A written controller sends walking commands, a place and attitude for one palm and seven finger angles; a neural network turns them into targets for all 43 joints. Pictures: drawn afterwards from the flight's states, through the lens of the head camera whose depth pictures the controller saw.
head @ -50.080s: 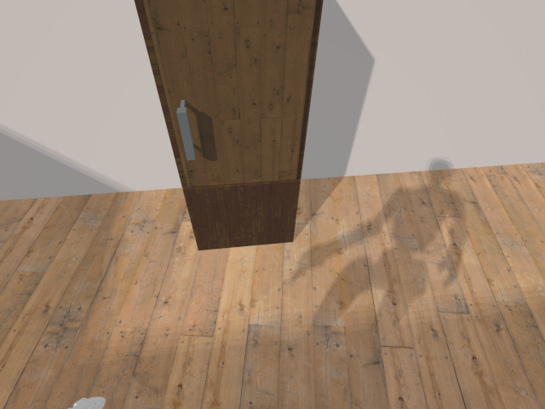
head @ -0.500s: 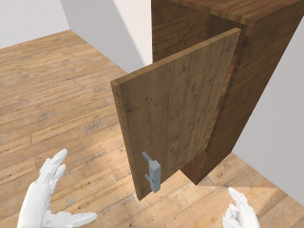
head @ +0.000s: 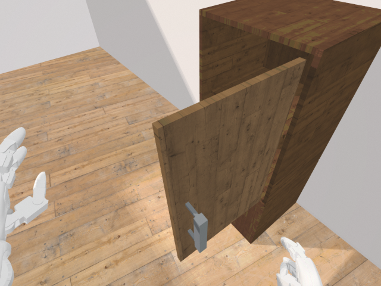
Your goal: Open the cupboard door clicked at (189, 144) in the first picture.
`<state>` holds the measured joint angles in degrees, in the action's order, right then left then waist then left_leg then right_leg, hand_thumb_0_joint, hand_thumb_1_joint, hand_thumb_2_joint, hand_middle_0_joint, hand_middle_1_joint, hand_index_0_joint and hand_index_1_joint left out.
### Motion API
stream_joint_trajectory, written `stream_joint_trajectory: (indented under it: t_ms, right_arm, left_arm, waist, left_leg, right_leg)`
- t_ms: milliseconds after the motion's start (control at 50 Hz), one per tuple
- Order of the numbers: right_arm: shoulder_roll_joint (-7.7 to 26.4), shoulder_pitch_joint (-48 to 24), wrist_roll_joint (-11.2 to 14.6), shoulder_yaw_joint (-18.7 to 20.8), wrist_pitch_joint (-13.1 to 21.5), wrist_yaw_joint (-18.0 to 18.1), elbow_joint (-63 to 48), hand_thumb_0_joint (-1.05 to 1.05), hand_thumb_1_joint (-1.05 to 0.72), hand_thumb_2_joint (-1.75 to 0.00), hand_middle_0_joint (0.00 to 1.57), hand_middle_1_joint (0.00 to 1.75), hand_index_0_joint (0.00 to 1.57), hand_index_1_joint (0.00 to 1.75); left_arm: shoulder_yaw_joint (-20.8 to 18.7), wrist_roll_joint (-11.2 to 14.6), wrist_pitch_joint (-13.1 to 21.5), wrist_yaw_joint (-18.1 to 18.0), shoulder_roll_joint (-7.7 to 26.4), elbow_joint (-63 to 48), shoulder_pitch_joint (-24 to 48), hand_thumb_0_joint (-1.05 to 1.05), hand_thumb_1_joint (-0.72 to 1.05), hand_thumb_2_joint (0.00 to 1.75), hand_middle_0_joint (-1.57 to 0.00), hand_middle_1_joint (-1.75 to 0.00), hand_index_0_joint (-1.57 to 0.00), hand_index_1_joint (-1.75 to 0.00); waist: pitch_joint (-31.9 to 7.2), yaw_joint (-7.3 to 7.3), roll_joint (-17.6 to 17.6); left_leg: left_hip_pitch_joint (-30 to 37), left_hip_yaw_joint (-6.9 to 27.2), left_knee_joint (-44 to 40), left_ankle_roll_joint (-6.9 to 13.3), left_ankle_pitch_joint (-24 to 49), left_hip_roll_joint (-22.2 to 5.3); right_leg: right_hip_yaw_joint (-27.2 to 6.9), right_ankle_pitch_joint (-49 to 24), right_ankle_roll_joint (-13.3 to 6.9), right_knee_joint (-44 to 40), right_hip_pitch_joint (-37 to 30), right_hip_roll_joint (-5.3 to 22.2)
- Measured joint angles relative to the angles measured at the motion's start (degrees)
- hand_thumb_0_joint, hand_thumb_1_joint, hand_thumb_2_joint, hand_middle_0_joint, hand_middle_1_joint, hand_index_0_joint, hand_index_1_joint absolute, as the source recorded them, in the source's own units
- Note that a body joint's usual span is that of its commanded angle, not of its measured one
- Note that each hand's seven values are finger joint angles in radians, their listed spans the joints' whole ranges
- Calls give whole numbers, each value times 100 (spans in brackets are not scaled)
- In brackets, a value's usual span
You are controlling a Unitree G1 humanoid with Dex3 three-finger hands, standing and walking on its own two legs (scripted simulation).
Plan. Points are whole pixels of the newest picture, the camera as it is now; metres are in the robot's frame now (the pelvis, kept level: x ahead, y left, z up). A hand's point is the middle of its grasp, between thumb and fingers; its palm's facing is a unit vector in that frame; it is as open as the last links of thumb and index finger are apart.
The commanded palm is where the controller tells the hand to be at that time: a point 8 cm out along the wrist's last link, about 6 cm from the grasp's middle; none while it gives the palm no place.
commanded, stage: draw the hand back to the body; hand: left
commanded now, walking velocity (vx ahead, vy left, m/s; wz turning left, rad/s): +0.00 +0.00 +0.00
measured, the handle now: (195, 227) +0.29 +0.04 -0.10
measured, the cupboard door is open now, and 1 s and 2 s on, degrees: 88 88 88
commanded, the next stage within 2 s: step back with the hand held close in 0.32 s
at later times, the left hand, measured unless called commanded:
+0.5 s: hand (50, 208) +0.18 +0.24 +0.17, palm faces +0.44 -0.79 -0.42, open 7.5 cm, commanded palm +0.13 +0.28 +0.18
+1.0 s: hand (22, 241) +0.13 +0.26 +0.15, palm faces +0.38 -0.77 -0.51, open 7.4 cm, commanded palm +0.07 +0.30 +0.18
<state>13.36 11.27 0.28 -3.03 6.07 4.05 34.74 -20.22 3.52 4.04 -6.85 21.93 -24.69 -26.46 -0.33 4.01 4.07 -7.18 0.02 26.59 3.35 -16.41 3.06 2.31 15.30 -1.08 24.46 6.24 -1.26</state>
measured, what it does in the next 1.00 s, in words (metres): shifts its weight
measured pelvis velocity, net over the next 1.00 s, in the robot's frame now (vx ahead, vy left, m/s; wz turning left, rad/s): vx -0.07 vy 0.00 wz -0.01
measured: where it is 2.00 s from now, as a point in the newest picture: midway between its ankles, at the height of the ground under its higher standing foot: outside the picture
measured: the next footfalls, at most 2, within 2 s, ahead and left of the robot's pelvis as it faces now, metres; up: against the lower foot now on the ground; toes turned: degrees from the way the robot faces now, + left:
right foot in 2.00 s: -0.34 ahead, -0.13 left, +0.00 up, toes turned +0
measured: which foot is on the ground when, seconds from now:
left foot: down 0.00-1.00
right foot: down 0.00-1.00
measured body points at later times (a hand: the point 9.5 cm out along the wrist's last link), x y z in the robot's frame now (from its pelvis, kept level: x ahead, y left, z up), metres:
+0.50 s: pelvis -0.01 -0.02 +0.00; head -0.03 -0.04 +0.45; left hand +0.15 +0.28 +0.19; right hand +0.17 -0.24 -0.08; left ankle -0.02 +0.08 -0.74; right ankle -0.02 -0.11 -0.74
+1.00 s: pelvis -0.07 +0.00 +0.00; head -0.06 +0.01 +0.44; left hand +0.10 +0.30 +0.18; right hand +0.10 -0.25 -0.08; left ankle -0.02 +0.08 -0.74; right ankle -0.02 -0.11 -0.74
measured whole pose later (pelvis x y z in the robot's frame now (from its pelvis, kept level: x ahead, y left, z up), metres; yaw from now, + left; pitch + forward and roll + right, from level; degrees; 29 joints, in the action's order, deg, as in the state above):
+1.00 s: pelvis -0.07 +0.00 +0.00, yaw -1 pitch +0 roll -2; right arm 13.5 10.8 0.7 -0.1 1.6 5.4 32.3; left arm -23.7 1.6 10.1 -8.3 24.8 -28.2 -32.9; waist 1.5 -0.1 0.8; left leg -18.8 -0.6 30.0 3.7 -11.3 2.0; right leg 2.3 8.6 -1.0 25.3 16.8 -2.1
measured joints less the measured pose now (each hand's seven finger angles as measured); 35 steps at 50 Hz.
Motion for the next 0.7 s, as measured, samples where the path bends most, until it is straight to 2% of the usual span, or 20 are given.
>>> stream_joint_trajectory:
  t_ms: [60, 160, 460, 580, 700]
  right_arm:
    - [22, -27, 4, 51, -59, -37, 29, 2, -90, -90, 21, 30, 20, 30]
    - [39, 5, -3, 98, -107, -34, 61, 2, -90, -90, 21, 30, 20, 30]
    - [-21, -16, -10, 109, 42, 49, 210, 2, -91, -90, 20, 30, 20, 30]
    - [-4, -136, -22, 112, -194, 31, 35, 2, -90, -90, 21, 30, 20, 30]
    - [83, -192, 2, 272, -411, 91, -102, 2, -90, -90, 21, 30, 20, 30]
  left_arm:
    - [-55, 26, 51, 16, -80, 95, 42, 1, 77, 85, -21, -30, -20, -30]
    - [123, 8, -4, 83, -188, 155, -60, 1, 85, 88, -21, -30, -20, -30]
    - [118, 8, 99, 62, -162, 197, -28, 2, 89, 90, -21, -30, -21, -30]
    - [-167, -76, 388, 45, -63, 273, -90, 2, 89, 90, -21, -30, -21, -30]
    - [-90, -96, 408, 36, 41, 3, -482, 2, 89, 90, -21, -30, -21, -30]
  waist:
    - [38, -21, 13]
    - [77, -34, -18]
    - [166, -29, -13]
    - [99, -244, -39]
    - [146, -370, -119]
  left_leg:
    - [65, -15, -101, -7, 62, -9]
    - [121, -28, -186, -30, 123, -38]
    - [207, -1, -224, -121, 191, -138]
    - [-254, 66, -51, -140, 209, -193]
    - [-538, -17, -54, -107, 326, -141]
  right_leg:
    - [-18, -57, -9, -80, -49, -9]
    - [-31, -119, -40, -151, -92, -38]
    - [-4, -221, -139, -257, -206, -138]
    - [72, -337, -158, -297, 144, -193]
    - [3, -386, -111, -135, 519, -130]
